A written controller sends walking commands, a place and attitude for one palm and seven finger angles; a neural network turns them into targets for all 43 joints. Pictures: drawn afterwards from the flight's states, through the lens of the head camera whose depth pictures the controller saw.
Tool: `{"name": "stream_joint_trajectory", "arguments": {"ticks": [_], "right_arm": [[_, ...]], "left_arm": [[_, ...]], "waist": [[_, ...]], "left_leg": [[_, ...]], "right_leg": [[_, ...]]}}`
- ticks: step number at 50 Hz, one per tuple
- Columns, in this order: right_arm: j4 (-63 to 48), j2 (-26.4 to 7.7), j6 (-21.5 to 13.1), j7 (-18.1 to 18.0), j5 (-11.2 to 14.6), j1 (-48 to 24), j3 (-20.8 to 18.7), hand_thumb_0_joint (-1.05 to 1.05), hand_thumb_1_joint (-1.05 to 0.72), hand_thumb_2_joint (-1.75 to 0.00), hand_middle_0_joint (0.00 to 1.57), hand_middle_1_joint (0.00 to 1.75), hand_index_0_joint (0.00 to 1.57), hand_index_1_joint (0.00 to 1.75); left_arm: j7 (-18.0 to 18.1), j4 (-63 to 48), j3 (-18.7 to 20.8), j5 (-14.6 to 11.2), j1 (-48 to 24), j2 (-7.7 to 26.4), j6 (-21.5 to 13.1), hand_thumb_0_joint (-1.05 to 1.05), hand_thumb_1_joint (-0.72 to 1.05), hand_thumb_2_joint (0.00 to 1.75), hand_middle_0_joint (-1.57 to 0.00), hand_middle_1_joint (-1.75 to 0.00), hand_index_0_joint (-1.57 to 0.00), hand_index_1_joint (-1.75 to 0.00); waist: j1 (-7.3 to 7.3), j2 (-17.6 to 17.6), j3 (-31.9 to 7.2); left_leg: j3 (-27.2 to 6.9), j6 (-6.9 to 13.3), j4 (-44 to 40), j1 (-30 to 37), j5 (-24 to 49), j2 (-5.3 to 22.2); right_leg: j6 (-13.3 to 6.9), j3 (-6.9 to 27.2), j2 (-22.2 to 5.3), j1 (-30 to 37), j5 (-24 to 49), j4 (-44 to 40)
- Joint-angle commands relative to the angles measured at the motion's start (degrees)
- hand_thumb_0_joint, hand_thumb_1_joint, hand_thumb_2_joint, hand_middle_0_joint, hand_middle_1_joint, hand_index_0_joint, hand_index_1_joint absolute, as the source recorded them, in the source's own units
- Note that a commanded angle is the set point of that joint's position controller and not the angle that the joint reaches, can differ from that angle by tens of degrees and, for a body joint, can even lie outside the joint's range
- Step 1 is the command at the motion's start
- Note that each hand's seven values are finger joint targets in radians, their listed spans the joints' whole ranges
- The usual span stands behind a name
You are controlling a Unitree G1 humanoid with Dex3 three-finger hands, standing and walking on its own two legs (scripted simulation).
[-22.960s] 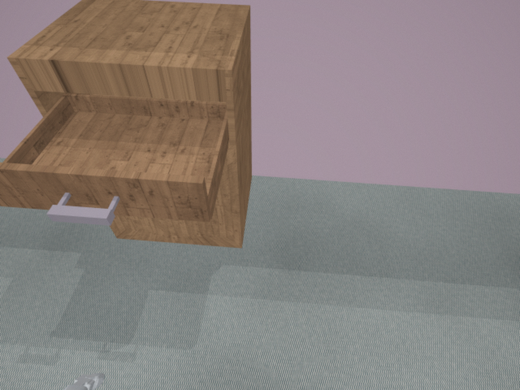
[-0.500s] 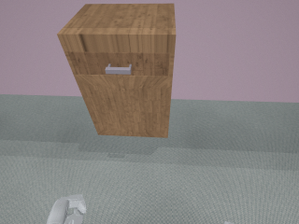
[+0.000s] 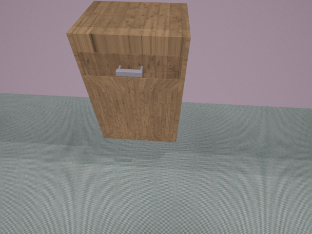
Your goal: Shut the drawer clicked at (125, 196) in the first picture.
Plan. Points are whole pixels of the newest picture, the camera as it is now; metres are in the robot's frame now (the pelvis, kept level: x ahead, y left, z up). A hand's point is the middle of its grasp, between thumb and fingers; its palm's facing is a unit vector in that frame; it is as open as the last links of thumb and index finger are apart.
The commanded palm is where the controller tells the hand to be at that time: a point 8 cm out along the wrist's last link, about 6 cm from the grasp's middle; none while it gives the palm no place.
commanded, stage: let the arm hang, fingers relaxed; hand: left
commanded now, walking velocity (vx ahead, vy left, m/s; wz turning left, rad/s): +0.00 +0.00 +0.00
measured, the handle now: (130, 70) +0.87 +0.19 -0.09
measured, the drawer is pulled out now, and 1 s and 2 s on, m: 0.00 0.00 0.00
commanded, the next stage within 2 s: look to check the result in 0.40 s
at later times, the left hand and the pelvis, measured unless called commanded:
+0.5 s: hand out of the picture +0.00 +0.16 -0.18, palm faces +0.02 -0.98 -0.18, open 7.4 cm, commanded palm none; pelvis +0.00 +0.00 +0.00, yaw -1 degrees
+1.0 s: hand out of the picture +0.00 +0.14 -0.18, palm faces +0.02 -0.98 -0.18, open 7.4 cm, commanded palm none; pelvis +0.01 -0.02 +0.00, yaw -1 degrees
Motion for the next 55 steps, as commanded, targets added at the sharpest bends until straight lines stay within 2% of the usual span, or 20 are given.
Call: {"name": "stream_joint_trajectory", "arguments": {"ticks": [1, 2, 10, 12, 14, 19, 24, 30, 35, 38, 44, 47, 55], "right_arm": [[-0.16, -5.24, -0.94, -0.26, -0.18, 3.79, -1.26, 0.0, -0.9, -0.9, 0.2, 0.3, 0.2, 0.3], [0.0, -5.13, -1.03, -0.24, -0.08, 4.3, -1.35, 0.0, -0.9, -0.9, 0.2, 0.3, 0.2, 0.3], [1.87, -3.13, -1.5, -0.61, -0.11, 5.66, -1.32, 0.0, -0.9, -0.9, 0.2, 0.3, 0.2, 0.3], [1.97, -2.89, -1.49, -0.7, 0.01, 6.09, -1.38, 0.0, -0.9, -0.9, 0.2, 0.3, 0.2, 0.3], [2.46, -2.3, -1.43, -0.71, -0.08, 6.48, -1.36, 0.0, -0.9, -0.9, 0.2, 0.3, 0.2, 0.3], [2.85, -1.97, -1.4, -0.73, 0.0, 7.25, -1.48, 0.0, -0.9, -0.9, 0.2, 0.3, 0.2, 0.3], [3.24, -1.57, -1.45, -0.77, 0.09, 7.29, -1.52, 0.0, -0.9, -0.9, 0.2, 0.3, 0.2, 0.3], [3.47, -1.64, -1.44, -0.85, 0.1, 7.05, -1.53, 0.0, -0.9, -0.9, 0.2, 0.3, 0.2, 0.3], [3.54, -1.54, -1.19, -0.8, 0.07, 6.57, -1.56, 0.0, -0.9, -0.9, 0.2, 0.3, 0.2, 0.3], [3.5, -1.5, -1.21, -0.78, 0.06, 6.38, -1.63, 0.0, -0.9, -0.9, 0.2, 0.3, 0.2, 0.3], [3.47, -1.85, -1.23, -0.8, 0.09, 6.18, -1.62, 0.0, -0.9, -0.9, 0.2, 0.3, 0.2, 0.3], [3.43, -2.07, -1.34, -0.86, 0.16, 6.04, -1.72, 0.0, -0.9, -0.9, 0.2, 0.3, 0.2, 0.3], [3.96, -2.1, -1.34, -0.91, 0.06, 6.02, -1.49, 0.0, -0.9, -0.9, 0.2, 0.3, 0.2, 0.3]], "left_arm": [[0.22, -0.96, 1.23, 0.09, 1.68, 4.88, -0.83, 0.0, 0.9, 0.9, -0.2, -0.3, -0.2, -0.3], [0.32, -0.8, 1.35, 0.13, 2.09, 5.11, -0.91, 0.0, 0.9, 0.9, -0.2, -0.3, -0.2, -0.3], [0.55, 0.35, 1.58, 0.07, 2.08, 3.41, -1.06, 0.0, 0.9, 0.9, -0.2, -0.3, -0.2, -0.3], [0.6, 0.65, 1.62, 0.1, 2.5, 3.22, -1.14, 0.0, 0.9, 0.9, -0.2, -0.3, -0.2, -0.3], [0.58, 0.92, 1.62, 0.06, 2.38, 2.89, -1.04, 0.0, 0.9, 0.9, -0.2, -0.3, -0.2, -0.3], [0.69, 0.98, 1.67, 0.01, 2.63, 2.71, -1.27, 0.0, 0.9, 0.9, -0.2, -0.3, -0.2, -0.3], [0.83, 1.35, 1.62, -0.03, 2.96, 2.44, -1.56, 0.0, 0.9, 0.9, -0.2, -0.3, -0.2, -0.3], [0.92, 1.63, 1.59, -0.06, 3.13, 2.24, -1.66, 0.0, 0.9, 0.9, -0.2, -0.3, -0.2, -0.3], [0.94, 1.83, 1.46, -0.03, 3.34, 1.95, -1.65, 0.0, 0.9, 0.9, -0.2, -0.3, -0.2, -0.3], [0.93, 1.87, 1.59, 0.03, 3.33, 2.2, -1.65, 0.0, 0.9, 0.9, -0.2, -0.3, -0.2, -0.3], [0.91, 1.79, 1.62, -0.01, 3.23, 2.3, -1.86, 0.0, 0.9, 0.9, -0.2, -0.3, -0.2, -0.3], [0.98, 1.59, 1.71, 0.01, 3.36, 2.59, -2.0, 0.0, 0.9, 0.9, -0.2, -0.3, -0.2, -0.3], [0.9, 1.79, 1.73, -0.09, 2.89, 2.59, -1.92, 0.0, 0.9, 0.9, -0.2, -0.3, -0.2, -0.3]], "waist": [[-0.53, -1.15, 3.87], [-0.39, -1.29, 2.88], [-0.39, 0.82, 3.07], [-0.3, 0.15, 2.88], [-0.42, 0.29, 3.91], [-0.63, -0.26, 2.95], [-0.7, -1.43, 2.43], [-0.91, -0.33, 2.45], [-0.89, -1.17, 4.42], [-0.95, -0.04, 3.59], [-0.95, -1.71, 2.95], [-0.86, -1.1, 2.08], [-0.82, -0.89, 3.16]], "left_leg": [[-6.64, 1.24, -7.63, -2.15, -3.18, 6.06], [-6.83, 1.36, -7.47, -1.84, -2.49, 6.05], [-6.35, 1.34, -7.33, -1.9, 0.58, 5.97], [-6.24, 1.34, -6.84, -1.59, 1.82, 5.97], [-6.12, 1.29, -7.27, -2.1, -0.08, 5.85], [-5.48, 1.17, -6.46, -1.09, 0.81, 5.66], [-4.93, 1.06, -5.33, 0.14, 4.19, 5.55], [-4.57, 0.83, -5.28, 0.79, 4.46, 5.74], [-4.61, 0.69, -5.48, 0.25, 2.35, 5.56], [-4.41, 0.67, -5.4, 0.77, 2.3, 5.71], [-4.33, 0.55, -5.13, 0.98, 2.98, 5.74], [-4.34, 0.53, -4.63, 1.58, 5.32, 5.8], [-4.39, 0.32, -5.3, 0.97, 4.53, 5.75]], "right_leg": [[-1.97, 4.05, -3.62, -3.41, -2.17, -5.26], [-2.02, 4.11, -3.65, -2.8, -1.8, -5.05], [-1.98, 3.82, -3.72, -2.26, 0.73, -4.15], [-2.0, 3.89, -3.56, -2.12, 1.29, -4.11], [-2.03, 3.8, -3.71, -2.67, 0.2, -4.44], [-2.13, 4.36, -3.77, -2.68, 0.44, -4.75], [-2.13, 4.45, -4.01, -2.58, 2.7, -4.76], [-2.17, 4.75, -3.89, -2.75, 2.79, -4.98], [-2.24, 5.09, -3.8, -4.1, 0.87, -5.78], [-2.21, 5.06, -3.88, -4.01, 1.01, -5.7], [-2.29, 5.38, -3.92, -3.29, 1.54, -6.13], [-2.37, 5.3, -4.0, -2.55, 4.23, -5.59], [-2.37, 5.21, -3.97, -2.27, 2.99, -6.13]]}}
